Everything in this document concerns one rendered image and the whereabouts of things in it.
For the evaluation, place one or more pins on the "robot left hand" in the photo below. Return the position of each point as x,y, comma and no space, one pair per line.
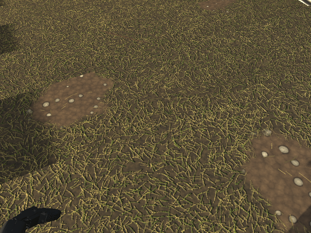
29,218

